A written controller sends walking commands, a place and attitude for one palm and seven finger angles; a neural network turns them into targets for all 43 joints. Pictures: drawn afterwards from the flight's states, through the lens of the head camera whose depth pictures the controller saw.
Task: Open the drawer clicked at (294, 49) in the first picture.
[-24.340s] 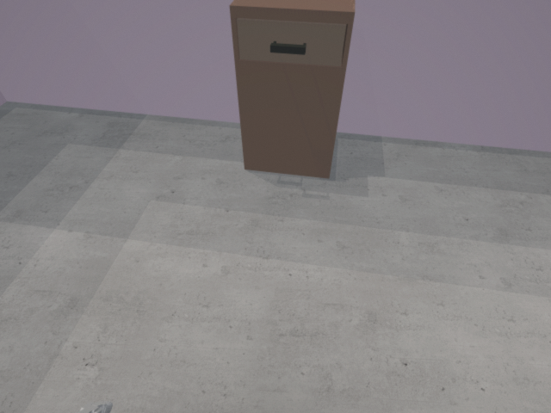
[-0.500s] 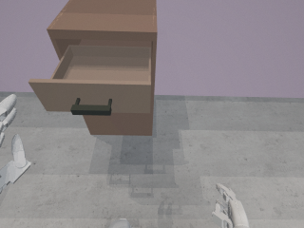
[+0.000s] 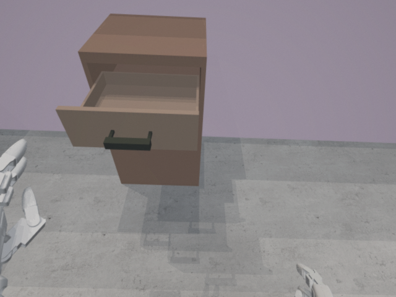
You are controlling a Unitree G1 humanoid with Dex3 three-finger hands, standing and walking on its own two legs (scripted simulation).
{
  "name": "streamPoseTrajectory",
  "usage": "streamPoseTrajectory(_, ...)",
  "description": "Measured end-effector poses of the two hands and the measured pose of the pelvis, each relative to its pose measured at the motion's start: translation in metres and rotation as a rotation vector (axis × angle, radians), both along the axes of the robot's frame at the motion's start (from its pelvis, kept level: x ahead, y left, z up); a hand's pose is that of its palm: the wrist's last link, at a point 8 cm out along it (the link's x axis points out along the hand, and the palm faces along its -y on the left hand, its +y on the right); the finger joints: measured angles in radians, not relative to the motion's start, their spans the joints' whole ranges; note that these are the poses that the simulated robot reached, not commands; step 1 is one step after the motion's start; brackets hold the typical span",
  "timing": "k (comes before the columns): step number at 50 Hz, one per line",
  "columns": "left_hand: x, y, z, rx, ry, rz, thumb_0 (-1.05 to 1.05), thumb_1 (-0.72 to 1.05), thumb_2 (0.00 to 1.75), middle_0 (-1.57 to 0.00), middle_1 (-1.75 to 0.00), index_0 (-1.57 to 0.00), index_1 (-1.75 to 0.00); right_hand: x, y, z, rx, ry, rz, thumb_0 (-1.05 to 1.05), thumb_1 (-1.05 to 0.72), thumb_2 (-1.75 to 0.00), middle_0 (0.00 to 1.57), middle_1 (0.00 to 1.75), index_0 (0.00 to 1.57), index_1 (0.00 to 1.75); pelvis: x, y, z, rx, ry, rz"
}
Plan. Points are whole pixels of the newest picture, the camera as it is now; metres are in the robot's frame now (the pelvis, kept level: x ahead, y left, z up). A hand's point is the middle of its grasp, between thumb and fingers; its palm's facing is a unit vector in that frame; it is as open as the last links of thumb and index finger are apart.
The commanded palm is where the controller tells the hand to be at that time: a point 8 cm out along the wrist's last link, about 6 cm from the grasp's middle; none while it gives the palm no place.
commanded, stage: stop stepping back and stand still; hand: left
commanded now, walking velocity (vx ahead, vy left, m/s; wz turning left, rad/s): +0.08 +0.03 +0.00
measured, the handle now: (129, 138) +0.58 +0.24 -0.05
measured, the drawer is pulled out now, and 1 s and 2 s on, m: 0.30 0.30 0.30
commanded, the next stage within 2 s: let the arm hang, fingers relaxed in 0.06 s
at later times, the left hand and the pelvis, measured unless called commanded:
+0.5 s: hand out of the picture +0.04 +0.19 -0.17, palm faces +0.06 -0.98 -0.18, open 6.9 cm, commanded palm none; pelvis +0.01 +0.01 +0.00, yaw +1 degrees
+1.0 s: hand out of the picture -0.01 +0.18 -0.17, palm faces +0.03 -0.98 -0.20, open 7.4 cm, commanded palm none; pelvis +0.01 +0.01 +0.01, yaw +0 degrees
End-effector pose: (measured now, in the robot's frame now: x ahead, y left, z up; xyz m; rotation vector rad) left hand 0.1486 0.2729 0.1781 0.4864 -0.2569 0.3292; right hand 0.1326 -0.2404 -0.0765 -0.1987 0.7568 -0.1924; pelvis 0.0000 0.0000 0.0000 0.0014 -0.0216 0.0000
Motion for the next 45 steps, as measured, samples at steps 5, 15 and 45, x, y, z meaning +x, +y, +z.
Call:
streamPoseTrajectory(5, 0.0, 0.005, -0.004, -0.003, 0.023, -0.001, 0.01, 0.89, 0.9, -0.21, -0.3, -0.21, -0.3, 0.007, 0.011, 0.006, -0.014, -0.023, 0.018, 0.02, -0.9, -0.9, 0.21, 0.3, 0.2, 0.3, 0.001, 0.005, 0.0, -0.002, -0.004, 0.0)
streamPoseTrajectory(15, 0.023, 0.02, -0.175, -0.243, 0.679, 0.116, 0.0, 0.9, 0.9, -0.19, -0.3, -0.2, -0.3, 0.01, 0.022, -0.036, 0.077, 0.137, 0.085, 0.01, -0.9, -0.9, 0.21, 0.3, 0.2, 0.3, 0.007, 0.01, -0.007, -0.003, 0.007, 0.036)
streamPoseTrajectory(45, -0.184, -0.032, -0.308, -0.521, 1.671, 0.318, 0.0, 0.92, 0.9, -0.19, -0.3, -0.2, -0.3, -0.159, 0.057, -0.068, 0.17, 0.717, -0.069, 0.01, -0.91, -0.9, 0.2, 0.3, 0.2, 0.3, 0.007, 0.014, 0.009, -0.003, -0.017, 0.007)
